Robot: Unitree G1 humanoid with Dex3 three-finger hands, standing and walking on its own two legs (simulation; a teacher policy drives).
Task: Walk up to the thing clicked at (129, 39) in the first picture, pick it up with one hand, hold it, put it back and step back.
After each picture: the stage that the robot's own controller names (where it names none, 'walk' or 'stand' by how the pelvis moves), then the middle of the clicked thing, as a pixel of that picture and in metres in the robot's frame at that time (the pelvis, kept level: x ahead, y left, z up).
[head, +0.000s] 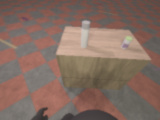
stand; (126, 42) +0.79 -0.35 +0.02
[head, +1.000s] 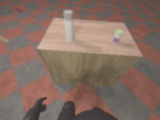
walk; (116, 36) +0.75 -0.22 +0.06
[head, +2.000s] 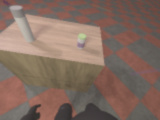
walk; (81, 41) +0.61 +0.11 +0.06
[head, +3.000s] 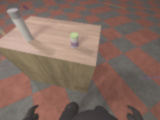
stand; (74, 40) +0.60 +0.18 +0.06
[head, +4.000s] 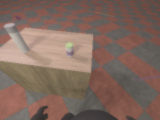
stand; (69, 49) +0.57 +0.21 +0.02
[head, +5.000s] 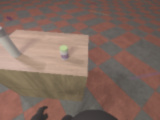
stand; (64, 52) +0.53 +0.23 +0.02
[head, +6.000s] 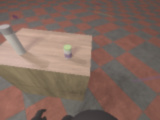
stand; (67, 52) +0.54 +0.21 +0.02
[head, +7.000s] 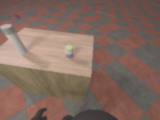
stand; (69, 52) +0.54 +0.19 +0.02
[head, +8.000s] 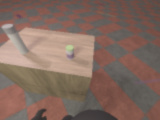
stand; (70, 52) +0.54 +0.19 +0.02
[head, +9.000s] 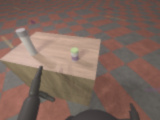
rise first; (74, 54) +0.54 +0.18 +0.03
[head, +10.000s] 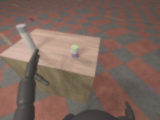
go down; (74, 52) +0.56 +0.17 +0.03
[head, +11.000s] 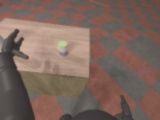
go down; (63, 49) +0.52 +0.18 +0.05
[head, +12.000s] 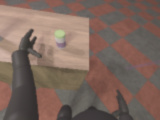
close in; (60, 39) +0.54 +0.18 +0.07
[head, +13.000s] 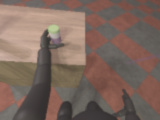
close; (55, 35) +0.56 +0.20 +0.09
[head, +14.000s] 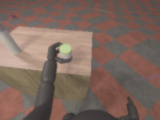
lift; (66, 54) +0.39 +0.15 +0.16
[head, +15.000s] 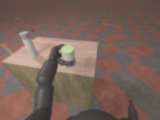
lift; (69, 57) +0.32 +0.14 +0.23
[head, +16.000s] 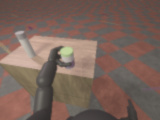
hold; (68, 58) +0.32 +0.14 +0.21
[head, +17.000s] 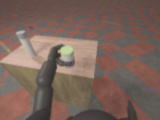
hold; (68, 57) +0.32 +0.14 +0.22
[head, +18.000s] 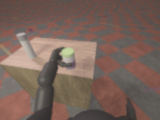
crouch; (69, 59) +0.32 +0.13 +0.21
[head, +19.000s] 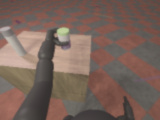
crouch; (64, 39) +0.45 +0.16 +0.24
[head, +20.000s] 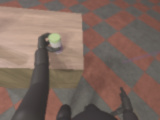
lower; (56, 44) +0.50 +0.17 +0.07
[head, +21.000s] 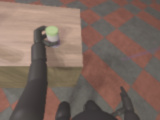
lower; (53, 37) +0.52 +0.17 +0.10
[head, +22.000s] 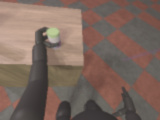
lower; (54, 39) +0.52 +0.17 +0.09
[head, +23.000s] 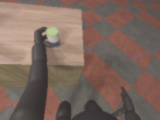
lower; (54, 38) +0.52 +0.18 +0.10
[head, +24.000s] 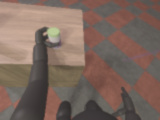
loosen; (55, 38) +0.52 +0.17 +0.10
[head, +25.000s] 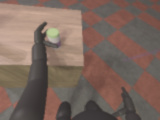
withdraw; (54, 39) +0.52 +0.17 +0.09
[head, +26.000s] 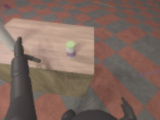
sink last; (70, 49) +0.50 +0.15 +0.07
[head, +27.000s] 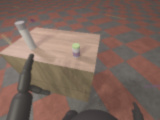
stand; (76, 50) +0.55 +0.17 +0.07
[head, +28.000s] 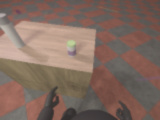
stand; (71, 48) +0.52 +0.16 +0.08
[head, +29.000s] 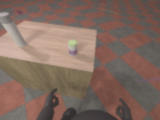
stand; (72, 48) +0.53 +0.15 +0.08
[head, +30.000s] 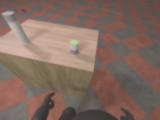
stand; (74, 47) +0.53 +0.16 +0.07
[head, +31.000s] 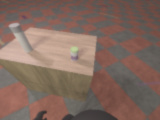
stand; (74, 54) +0.53 +0.15 +0.02
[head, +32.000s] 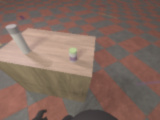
stand; (73, 55) +0.52 +0.16 +0.02
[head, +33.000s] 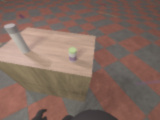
stand; (72, 54) +0.52 +0.16 +0.02
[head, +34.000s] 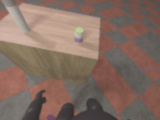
walk; (78, 36) +0.62 +0.11 +0.05
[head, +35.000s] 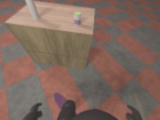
walk; (77, 18) +0.91 +0.22 +0.05
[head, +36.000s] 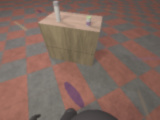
stand; (88, 21) +1.20 +0.13 +0.04
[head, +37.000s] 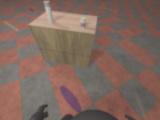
stand; (83, 22) +1.13 +0.15 +0.02
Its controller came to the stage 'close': yes
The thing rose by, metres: 0.20
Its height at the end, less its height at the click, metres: +0.00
